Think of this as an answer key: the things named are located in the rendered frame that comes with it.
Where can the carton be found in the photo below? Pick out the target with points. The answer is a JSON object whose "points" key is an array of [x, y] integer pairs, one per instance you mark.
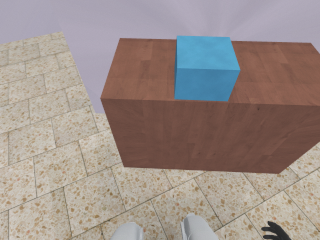
{"points": [[205, 69]]}

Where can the robot thigh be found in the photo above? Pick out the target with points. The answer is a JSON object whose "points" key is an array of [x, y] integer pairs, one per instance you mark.
{"points": [[196, 228], [128, 231]]}

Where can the pedestal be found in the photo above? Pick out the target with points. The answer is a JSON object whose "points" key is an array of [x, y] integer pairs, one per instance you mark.
{"points": [[270, 120]]}

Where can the right robot thigh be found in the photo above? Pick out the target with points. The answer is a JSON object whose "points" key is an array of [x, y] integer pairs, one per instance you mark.
{"points": [[196, 228]]}

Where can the right robot hand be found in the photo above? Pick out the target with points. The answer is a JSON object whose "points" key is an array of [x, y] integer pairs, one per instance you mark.
{"points": [[276, 229]]}

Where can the left robot thigh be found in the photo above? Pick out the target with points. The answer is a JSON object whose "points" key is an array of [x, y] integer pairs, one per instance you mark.
{"points": [[128, 231]]}

